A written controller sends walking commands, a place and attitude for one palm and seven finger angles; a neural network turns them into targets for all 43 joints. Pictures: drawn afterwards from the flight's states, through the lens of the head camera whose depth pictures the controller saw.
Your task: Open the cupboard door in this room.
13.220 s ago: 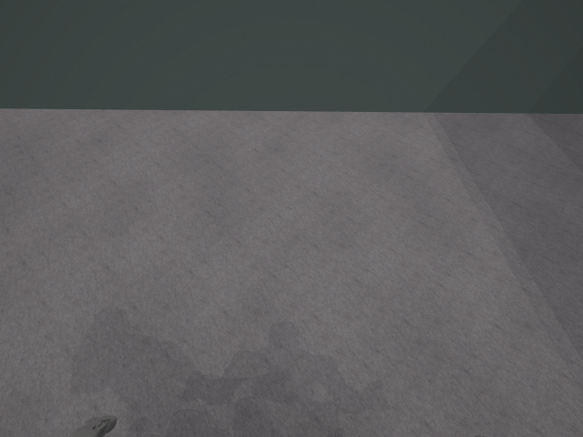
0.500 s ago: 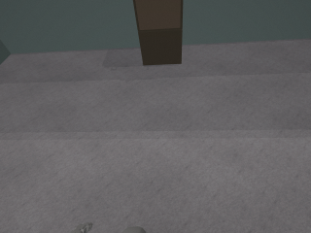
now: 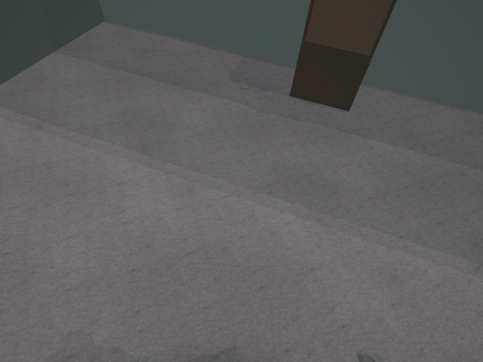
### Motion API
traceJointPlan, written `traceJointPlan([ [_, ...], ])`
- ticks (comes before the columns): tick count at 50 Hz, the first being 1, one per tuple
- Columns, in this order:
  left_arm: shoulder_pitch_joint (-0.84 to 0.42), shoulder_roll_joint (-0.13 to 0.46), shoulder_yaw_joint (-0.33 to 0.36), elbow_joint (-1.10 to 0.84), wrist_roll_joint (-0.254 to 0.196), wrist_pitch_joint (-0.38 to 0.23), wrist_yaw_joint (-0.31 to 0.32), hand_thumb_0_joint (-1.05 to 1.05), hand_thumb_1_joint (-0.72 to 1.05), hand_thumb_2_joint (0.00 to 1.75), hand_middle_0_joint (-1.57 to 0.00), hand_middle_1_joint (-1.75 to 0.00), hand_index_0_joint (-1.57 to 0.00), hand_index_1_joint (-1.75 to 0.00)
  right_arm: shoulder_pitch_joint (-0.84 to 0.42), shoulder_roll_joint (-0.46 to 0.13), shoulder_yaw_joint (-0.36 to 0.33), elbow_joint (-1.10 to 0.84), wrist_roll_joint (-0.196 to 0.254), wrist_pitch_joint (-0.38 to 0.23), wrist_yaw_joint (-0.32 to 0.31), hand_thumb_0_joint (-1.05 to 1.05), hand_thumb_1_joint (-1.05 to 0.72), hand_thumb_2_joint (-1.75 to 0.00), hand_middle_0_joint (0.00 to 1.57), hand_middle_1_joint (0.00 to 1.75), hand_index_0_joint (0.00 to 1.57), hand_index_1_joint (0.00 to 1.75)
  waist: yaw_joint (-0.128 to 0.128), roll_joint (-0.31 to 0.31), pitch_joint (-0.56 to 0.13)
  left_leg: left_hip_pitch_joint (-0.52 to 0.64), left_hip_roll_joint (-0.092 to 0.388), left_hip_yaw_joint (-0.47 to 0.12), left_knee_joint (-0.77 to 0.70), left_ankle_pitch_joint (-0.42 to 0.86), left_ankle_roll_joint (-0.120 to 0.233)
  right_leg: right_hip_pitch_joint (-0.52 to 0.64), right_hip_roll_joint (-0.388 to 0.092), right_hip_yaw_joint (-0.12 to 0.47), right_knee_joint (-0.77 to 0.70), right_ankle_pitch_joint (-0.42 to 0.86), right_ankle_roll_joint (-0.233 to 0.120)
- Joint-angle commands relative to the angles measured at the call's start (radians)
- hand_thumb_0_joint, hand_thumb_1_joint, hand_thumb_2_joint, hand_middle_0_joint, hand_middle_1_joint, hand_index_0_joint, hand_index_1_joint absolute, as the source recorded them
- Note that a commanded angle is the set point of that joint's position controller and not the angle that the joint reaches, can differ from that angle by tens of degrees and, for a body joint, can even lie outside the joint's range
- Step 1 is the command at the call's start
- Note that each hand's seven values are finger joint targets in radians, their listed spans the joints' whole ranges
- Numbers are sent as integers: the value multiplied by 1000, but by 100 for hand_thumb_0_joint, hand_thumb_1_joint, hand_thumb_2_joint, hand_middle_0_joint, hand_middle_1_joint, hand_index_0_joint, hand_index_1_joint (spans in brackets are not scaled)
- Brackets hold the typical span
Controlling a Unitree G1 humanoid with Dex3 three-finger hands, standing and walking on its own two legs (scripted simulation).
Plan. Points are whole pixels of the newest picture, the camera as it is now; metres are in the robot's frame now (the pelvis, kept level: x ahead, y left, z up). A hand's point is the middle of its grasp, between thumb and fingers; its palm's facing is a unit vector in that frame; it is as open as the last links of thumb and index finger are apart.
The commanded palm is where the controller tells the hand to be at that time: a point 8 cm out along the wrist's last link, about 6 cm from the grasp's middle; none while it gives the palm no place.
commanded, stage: stand and wait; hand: left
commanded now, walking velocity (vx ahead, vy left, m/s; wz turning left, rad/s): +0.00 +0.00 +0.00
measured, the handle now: out of the picture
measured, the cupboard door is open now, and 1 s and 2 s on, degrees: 0 0 0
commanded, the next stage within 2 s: turn or walk to find it in 0.40 s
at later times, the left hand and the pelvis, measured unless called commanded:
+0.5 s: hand out of the picture +0.02 +0.14 -0.15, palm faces +0.09 -0.96 -0.26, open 7.3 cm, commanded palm none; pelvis -0.01 -0.05 +0.01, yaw +4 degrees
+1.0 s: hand out of the picture -0.06 +0.21 -0.16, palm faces +0.29 -0.93 -0.23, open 7.4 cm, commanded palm none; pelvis -0.06 +0.00 +0.01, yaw +14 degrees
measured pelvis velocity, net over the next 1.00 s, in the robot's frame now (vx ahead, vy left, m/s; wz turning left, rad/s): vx -0.06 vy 0.00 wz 0.24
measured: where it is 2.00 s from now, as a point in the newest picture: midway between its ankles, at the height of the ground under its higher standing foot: outside the picture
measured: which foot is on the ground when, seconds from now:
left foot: down 0.00-0.32, up 0.34-0.76, down 0.78-1.00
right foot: up 0.00-0.28, down 0.30-0.78, up 0.80-1.00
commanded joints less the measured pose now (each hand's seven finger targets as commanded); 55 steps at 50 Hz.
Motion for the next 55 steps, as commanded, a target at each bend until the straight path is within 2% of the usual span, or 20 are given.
traceJointPlan([
  [1,-72,75,20,-99,-4,-31,-6,0,90,90,-20,-30,-20,-30,46,-194,-45,-40,-3,-4,-29,0,-90,-90,20,30,20,30,-54,262,-48,86,265,-224,-209,653,155,-159,3,107,179,47,18],
  [5,-38,47,7,-73,-3,-29,-9,0,90,90,-20,-30,-20,-30,50,-180,-42,-37,0,-14,-29,0,-90,-90,20,30,20,30,-41,200,-56,65,226,-185,-239,551,142,-101,29,96,111,101,25],
  [11,-47,18,-9,-68,-5,-41,-5,0,90,90,-20,-30,-20,-30,72,-166,-41,-9,-7,-12,-27,0,-90,-90,20,30,20,30,-44,233,-46,12,225,-225,-230,451,140,46,58,73,-184,108,12],
  [14,45,34,-10,-21,-2,-64,-1,0,90,90,-20,-30,-20,-30,76,-137,-39,11,4,-15,-26,0,-90,-90,20,30,20,30,-3,152,-92,-25,155,-176,-117,340,66,227,53,76,-488,348,4],
  [15,48,78,-8,-14,6,-77,5,0,90,90,-20,-30,-20,-30,104,-85,-31,15,12,-17,-25,0,-90,-90,20,30,20,30,-15,14,-106,-88,96,-116,-24,212,13,293,-52,196,-545,422,-24],
  [16,34,138,1,-19,7,-86,6,0,90,90,-20,-30,-20,-30,111,-38,-17,2,17,-13,-22,0,-90,-90,20,30,20,30,-28,-169,-86,-169,12,-51,34,-40,-28,282,-199,367,-595,502,-97],
  [17,13,160,2,-34,6,-81,3,0,90,90,-20,-30,-20,-30,97,-58,-22,-3,13,-3,-22,0,-90,-90,20,30,20,30,-17,-161,-57,-126,8,-63,114,-178,-28,165,-264,384,-648,448,-174],
  [18,-7,147,11,-35,5,-84,4,0,90,90,-20,-30,-20,-30,86,-65,-26,2,5,10,-25,0,-90,-90,20,30,20,30,-9,-228,-40,-128,23,-96,190,-198,-22,121,-238,411,-674,402,-207],
  [22,-54,83,1,-35,2,-81,5,0,90,90,-20,-30,-20,-30,154,-54,-30,68,8,13,-21,0,-90,-90,20,30,20,30,-40,-101,-20,-151,26,-74,316,-110,-25,152,-161,251,-621,518,-203],
  [27,-21,97,18,-25,5,-81,12,0,90,90,-20,-30,-20,-30,141,-57,-35,72,9,22,-16,0,-90,-90,20,30,20,30,-21,-74,-39,-192,38,-61,368,-120,-50,207,-201,214,-612,562,-213],
  [33,-10,133,37,-21,12,-70,14,0,90,90,-20,-30,-20,-30,116,-45,-28,52,12,14,-12,0,-90,-90,20,30,20,30,-1,-91,-83,-153,38,-15,207,-142,-53,245,-231,197,-565,569,-225],
  [37,-53,127,38,-30,3,-58,13,0,90,90,-20,-30,-20,-30,197,-49,-28,67,11,3,-11,0,-90,-90,20,30,20,30,-54,-56,-103,34,34,15,-73,58,-43,131,-199,116,-463,454,-142],
  [38,-54,103,32,-39,-6,-50,10,0,90,90,-20,-30,-20,-30,222,-80,-33,68,10,-5,-10,0,-90,-90,20,30,20,30,-71,55,-117,117,75,-51,-178,121,-25,48,-146,61,-365,351,-90],
  [39,-60,44,24,-65,-12,-42,5,0,90,90,-20,-30,-20,-30,231,-158,-51,55,0,-9,-11,0,-90,-90,20,30,20,30,-77,330,-76,128,274,-344,-289,162,49,-132,-14,-19,-169,108,-18],
  [40,-115,24,14,-93,-4,-33,4,0,90,90,-20,-30,-20,-30,238,-216,-63,45,-5,-2,-18,0,-90,-90,20,30,20,30,-98,386,-32,32,388,-451,-355,260,137,-161,32,21,-13,-60,-3],
  [41,-136,41,19,-91,0,-25,3,0,90,90,-20,-30,-20,-30,208,-202,-60,45,-9,-1,-23,0,-90,-90,20,30,20,30,-89,291,-25,-27,373,-406,-357,218,163,-127,15,86,71,-24,-13],
  [42,-137,36,22,-77,4,-19,2,0,90,90,-20,-30,-20,-30,167,-173,-52,39,-8,-7,-30,0,-90,-90,20,30,20,30,-69,311,-6,-36,316,-367,-355,226,146,-152,10,111,113,27,-8],
  [44,-119,49,27,-63,4,-24,-9,0,90,90,-20,-30,-20,-30,122,-148,-39,19,-5,-11,-35,0,-90,-90,20,30,20,30,-49,243,12,-32,260,-294,-320,272,126,-163,20,115,165,103,-3],
  [47,-85,31,17,-48,2,-34,-8,0,90,90,-20,-30,-20,-30,140,-150,-40,18,-1,-22,-37,0,-90,-90,20,30,20,30,-47,169,-63,92,229,-236,-277,446,134,-170,36,115,152,132,13],
  [55,-100,-3,-11,-48,-3,-41,0,0,90,90,-20,-30,-20,-30,156,-137,-41,39,-8,-20,-36,0,-90,-90,20,30,20,30,-66,206,-68,82,234,-247,-252,474,153,-14,55,100,-157,75,9],
])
